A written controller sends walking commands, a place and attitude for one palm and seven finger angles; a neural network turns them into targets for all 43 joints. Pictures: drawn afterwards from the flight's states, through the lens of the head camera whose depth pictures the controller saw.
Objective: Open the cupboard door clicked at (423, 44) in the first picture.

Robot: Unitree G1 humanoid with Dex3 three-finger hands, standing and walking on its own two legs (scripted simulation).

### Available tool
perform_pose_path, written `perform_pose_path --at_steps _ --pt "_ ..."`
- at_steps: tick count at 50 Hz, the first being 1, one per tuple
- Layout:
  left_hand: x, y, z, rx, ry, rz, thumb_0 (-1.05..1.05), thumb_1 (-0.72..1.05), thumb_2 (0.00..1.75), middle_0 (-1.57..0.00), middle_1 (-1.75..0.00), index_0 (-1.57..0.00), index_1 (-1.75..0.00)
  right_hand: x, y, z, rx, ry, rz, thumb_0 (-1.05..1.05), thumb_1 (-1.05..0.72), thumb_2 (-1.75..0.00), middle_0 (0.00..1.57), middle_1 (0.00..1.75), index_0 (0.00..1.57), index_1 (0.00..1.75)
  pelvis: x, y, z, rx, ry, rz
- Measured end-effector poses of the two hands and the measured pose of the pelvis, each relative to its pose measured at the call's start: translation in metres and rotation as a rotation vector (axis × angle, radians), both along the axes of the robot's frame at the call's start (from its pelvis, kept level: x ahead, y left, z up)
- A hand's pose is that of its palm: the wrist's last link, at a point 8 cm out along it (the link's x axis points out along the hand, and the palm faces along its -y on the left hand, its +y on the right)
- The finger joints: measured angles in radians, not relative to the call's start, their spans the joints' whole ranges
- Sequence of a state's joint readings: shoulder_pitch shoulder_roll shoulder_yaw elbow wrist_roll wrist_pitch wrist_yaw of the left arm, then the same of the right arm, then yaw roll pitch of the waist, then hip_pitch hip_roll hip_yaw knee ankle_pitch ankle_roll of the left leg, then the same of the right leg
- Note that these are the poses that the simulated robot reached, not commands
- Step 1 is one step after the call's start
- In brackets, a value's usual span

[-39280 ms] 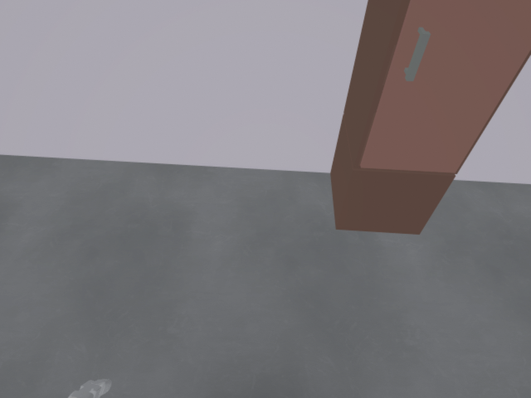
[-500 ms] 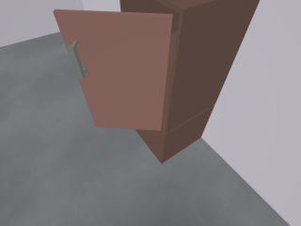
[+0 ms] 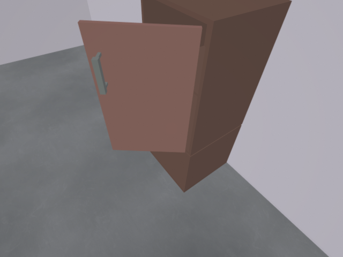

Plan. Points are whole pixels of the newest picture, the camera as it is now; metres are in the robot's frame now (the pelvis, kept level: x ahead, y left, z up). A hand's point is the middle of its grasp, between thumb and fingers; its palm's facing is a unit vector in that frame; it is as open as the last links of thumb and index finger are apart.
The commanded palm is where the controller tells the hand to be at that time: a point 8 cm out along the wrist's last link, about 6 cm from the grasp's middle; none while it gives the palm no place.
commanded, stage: look again from close up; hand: left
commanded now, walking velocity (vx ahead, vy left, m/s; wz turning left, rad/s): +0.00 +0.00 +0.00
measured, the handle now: (101, 73) +0.62 +0.27 +0.10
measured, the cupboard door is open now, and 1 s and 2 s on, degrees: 52 52 52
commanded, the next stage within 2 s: shuffle to correct the standing spot in 0.16 s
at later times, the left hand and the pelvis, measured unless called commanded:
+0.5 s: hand out of the picture -0.02 +0.15 -0.18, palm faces +0.06 -0.99 -0.15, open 7.4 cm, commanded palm none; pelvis +0.01 -0.01 +0.00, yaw +0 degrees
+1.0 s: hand (106, 251) +0.18 +0.19 -0.16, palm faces +0.08 -0.97 -0.22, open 7.3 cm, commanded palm none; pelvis +0.10 +0.00 +0.00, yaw +3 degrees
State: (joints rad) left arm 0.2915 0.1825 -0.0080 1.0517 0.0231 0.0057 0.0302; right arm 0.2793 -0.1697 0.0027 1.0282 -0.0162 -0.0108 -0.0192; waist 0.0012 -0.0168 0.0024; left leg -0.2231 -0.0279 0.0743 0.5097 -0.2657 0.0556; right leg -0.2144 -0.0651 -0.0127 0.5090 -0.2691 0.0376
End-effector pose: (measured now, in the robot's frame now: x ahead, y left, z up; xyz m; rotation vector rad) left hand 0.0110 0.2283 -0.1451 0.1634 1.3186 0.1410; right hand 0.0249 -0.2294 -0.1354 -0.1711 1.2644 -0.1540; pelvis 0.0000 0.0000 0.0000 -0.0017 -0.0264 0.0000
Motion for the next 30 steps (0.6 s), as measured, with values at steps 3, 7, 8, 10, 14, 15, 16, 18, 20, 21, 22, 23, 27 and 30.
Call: perform_pose_path --at_steps 3,7,8,10,14,15,16,18,20,21,22,23,27,30 --pt "-0.011 0.000 0.001 -0.002 0.025 0.003 0.01 0.91 0.90 -0.19 -0.29 -0.20 -0.30 -0.006 0.000 0.001 0.004 0.013 -0.002 0.00 -0.92 -0.90 0.20 0.30 0.20 0.30 -0.002 0.000 0.001 0.002 0.004 -0.001" --pt "-0.026 -0.004 0.001 -0.007 0.060 0.010 0.01 0.91 0.90 -0.19 -0.29 -0.20 -0.30 -0.014 0.000 0.000 0.010 0.036 -0.005 0.00 -0.91 -0.90 0.20 0.30 0.20 0.30 -0.004 -0.003 0.002 0.003 0.008 -0.002" --pt "-0.029 -0.006 0.001 -0.008 0.068 0.012 0.01 0.91 0.90 -0.19 -0.29 -0.20 -0.30 -0.016 -0.001 0.000 0.011 0.041 -0.007 0.00 -0.91 -0.90 0.20 0.30 0.20 0.30 -0.004 -0.003 0.003 0.003 0.008 -0.002" --pt "-0.035 -0.009 0.002 -0.012 0.082 0.016 0.01 0.91 0.90 -0.19 -0.29 -0.20 -0.30 -0.019 -0.001 0.000 0.015 0.052 -0.009 0.00 -0.91 -0.90 0.20 0.30 0.20 0.30 -0.004 -0.005 0.003 0.004 0.009 -0.002" --pt "-0.041 -0.017 0.002 -0.020 0.100 0.020 0.01 0.91 0.90 -0.19 -0.29 -0.20 -0.30 -0.024 -0.003 -0.002 0.022 0.071 -0.014 0.00 -0.91 -0.90 0.20 0.30 0.20 0.30 -0.004 -0.009 0.003 0.004 0.009 -0.002" --pt "-0.042 -0.020 0.001 -0.023 0.102 0.021 0.01 0.91 0.90 -0.19 -0.29 -0.20 -0.30 -0.025 -0.004 -0.002 0.023 0.074 -0.015 0.00 -0.91 -0.90 0.20 0.30 0.20 0.30 -0.004 -0.010 0.003 0.004 0.009 -0.003" --pt "-0.043 -0.022 0.001 -0.026 0.103 0.021 0.01 0.91 0.90 -0.19 -0.29 -0.20 -0.30 -0.026 -0.005 -0.002 0.025 0.078 -0.015 0.00 -0.91 -0.90 0.20 0.30 0.20 0.30 -0.004 -0.012 0.003 0.004 0.009 -0.003" --pt "-0.043 -0.026 0.000 -0.032 0.103 0.023 0.01 0.91 0.90 -0.19 -0.29 -0.20 -0.30 -0.027 -0.006 -0.004 0.029 0.086 -0.016 0.00 -0.91 -0.90 0.20 0.30 0.20 0.30 -0.002 -0.014 0.002 0.004 0.009 -0.003" --pt "-0.042 -0.029 -0.001 -0.037 0.102 0.030 0.01 0.91 0.90 -0.20 -0.29 -0.20 -0.30 -0.028 -0.008 -0.005 0.030 0.098 -0.016 0.00 -0.90 -0.90 0.20 0.30 0.20 0.30 0.001 -0.015 0.001 0.002 0.011 -0.002" --pt "-0.041 -0.030 -0.002 -0.041 0.100 0.035 0.01 0.91 0.90 -0.20 -0.29 -0.20 -0.30 -0.028 -0.009 -0.006 0.030 0.104 -0.015 0.00 -0.90 -0.90 0.20 0.30 0.20 0.30 0.003 -0.016 0.000 0.000 0.012 -0.002" --pt "-0.040 -0.031 -0.003 -0.044 0.099 0.042 0.01 0.90 0.90 -0.20 -0.29 -0.20 -0.30 -0.028 -0.010 -0.007 0.028 0.111 -0.014 0.00 -0.90 -0.90 0.20 0.30 0.20 0.30 0.005 -0.016 -0.001 -0.002 0.013 0.000" --pt "-0.039 -0.032 -0.004 -0.047 0.097 0.050 0.01 0.90 0.90 -0.20 -0.29 -0.20 -0.30 -0.028 -0.010 -0.007 0.025 0.118 -0.013 0.00 -0.90 -0.90 0.20 0.30 0.20 0.30 0.008 -0.015 -0.002 -0.006 0.014 0.002" --pt "-0.035 -0.028 -0.011 -0.065 0.097 0.084 0.01 0.90 0.90 -0.20 -0.29 -0.20 -0.30 -0.020 -0.009 -0.005 0.002 0.133 -0.007 0.00 -0.90 -0.90 0.20 0.30 0.20 0.30 0.021 -0.008 -0.005 -0.021 0.019 0.010" --pt "-0.028 -0.020 -0.016 -0.077 0.122 0.082 0.01 0.90 0.90 -0.20 -0.29 -0.20 -0.30 -0.009 -0.001 -0.001 -0.013 0.116 -0.017 0.00 -0.91 -0.90 0.20 0.30 0.20 0.30 0.032 0.000 -0.006 -0.006 0.021 -0.001"
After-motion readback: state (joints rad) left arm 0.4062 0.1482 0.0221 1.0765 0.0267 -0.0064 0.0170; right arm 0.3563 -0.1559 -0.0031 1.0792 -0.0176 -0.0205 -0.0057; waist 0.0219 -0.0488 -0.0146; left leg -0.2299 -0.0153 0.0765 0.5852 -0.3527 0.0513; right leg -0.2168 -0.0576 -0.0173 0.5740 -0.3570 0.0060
